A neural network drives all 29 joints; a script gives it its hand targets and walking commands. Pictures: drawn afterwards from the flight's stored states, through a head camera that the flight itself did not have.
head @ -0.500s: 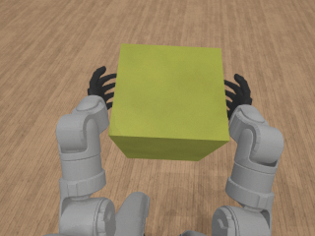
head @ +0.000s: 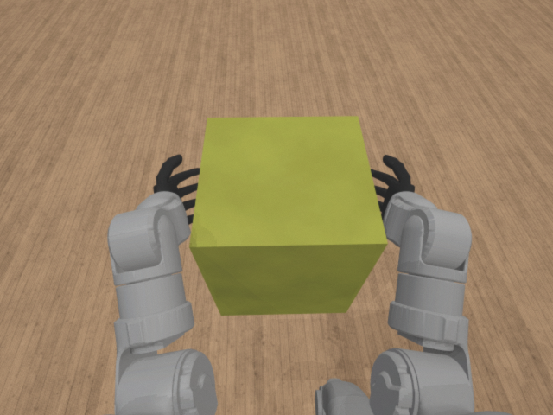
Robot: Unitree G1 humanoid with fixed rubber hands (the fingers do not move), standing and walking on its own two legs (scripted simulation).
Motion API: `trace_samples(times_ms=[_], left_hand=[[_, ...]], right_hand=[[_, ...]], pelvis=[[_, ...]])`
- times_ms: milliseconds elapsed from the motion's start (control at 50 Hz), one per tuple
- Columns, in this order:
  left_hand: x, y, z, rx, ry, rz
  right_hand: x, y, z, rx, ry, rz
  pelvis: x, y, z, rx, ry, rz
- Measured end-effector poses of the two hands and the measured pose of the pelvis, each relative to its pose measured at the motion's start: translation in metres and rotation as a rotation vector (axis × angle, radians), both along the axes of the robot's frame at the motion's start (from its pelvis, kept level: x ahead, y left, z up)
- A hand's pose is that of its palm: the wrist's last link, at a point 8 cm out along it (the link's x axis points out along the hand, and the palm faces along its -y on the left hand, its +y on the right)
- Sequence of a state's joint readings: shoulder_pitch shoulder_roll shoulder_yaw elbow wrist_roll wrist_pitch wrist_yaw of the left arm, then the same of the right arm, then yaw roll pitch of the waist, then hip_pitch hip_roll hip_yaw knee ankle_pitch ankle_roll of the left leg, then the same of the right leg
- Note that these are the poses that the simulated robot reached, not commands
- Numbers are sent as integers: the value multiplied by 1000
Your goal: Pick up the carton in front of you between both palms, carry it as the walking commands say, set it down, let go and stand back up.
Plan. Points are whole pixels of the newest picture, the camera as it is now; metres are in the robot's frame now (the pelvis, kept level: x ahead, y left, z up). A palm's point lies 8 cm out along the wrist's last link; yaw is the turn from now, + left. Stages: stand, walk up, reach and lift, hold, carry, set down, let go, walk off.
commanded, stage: carry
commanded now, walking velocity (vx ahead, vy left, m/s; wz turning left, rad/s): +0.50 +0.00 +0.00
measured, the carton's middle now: (283, 224) +0.36 -0.01 +0.04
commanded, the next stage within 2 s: none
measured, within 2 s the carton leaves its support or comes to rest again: neither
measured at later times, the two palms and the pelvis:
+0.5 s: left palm (206, 111) +0.55 +0.12 +0.10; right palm (376, 109) +0.57 -0.18 +0.10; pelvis +0.32 -0.04 +0.01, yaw +3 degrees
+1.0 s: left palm (200, 33) +0.85 +0.16 +0.09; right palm (333, 35) +0.84 -0.14 +0.10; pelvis +0.62 +0.02 +0.01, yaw +0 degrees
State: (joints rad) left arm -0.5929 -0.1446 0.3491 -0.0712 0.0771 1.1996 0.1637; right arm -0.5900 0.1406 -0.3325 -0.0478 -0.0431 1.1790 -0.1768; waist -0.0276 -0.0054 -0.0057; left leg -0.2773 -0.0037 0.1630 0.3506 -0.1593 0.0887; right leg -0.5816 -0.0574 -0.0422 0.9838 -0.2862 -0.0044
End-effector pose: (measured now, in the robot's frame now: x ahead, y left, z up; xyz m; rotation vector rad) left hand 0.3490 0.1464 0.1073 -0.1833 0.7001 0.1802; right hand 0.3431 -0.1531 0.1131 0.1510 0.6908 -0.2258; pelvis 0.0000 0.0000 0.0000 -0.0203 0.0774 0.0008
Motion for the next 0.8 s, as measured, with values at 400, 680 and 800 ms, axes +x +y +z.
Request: trace_samples(times_ms=[400, 680, 800], left_hand=[[160, -33, -21, 130, -2, 6], [321, 6, -18, 99, -107, -1], [398, 16, -40, 79, 18, -64]], right_hand=[[183, -33, -33, -39, -7, 145], [340, 6, -20, -77, -108, 129], [398, 16, -40, -87, 23, 76]], pelvis=[[262, -49, 1, 39, 5, 59], [451, -8, -23, 21, -43, 20], [510, 14, -17, 20, -33, -13]])
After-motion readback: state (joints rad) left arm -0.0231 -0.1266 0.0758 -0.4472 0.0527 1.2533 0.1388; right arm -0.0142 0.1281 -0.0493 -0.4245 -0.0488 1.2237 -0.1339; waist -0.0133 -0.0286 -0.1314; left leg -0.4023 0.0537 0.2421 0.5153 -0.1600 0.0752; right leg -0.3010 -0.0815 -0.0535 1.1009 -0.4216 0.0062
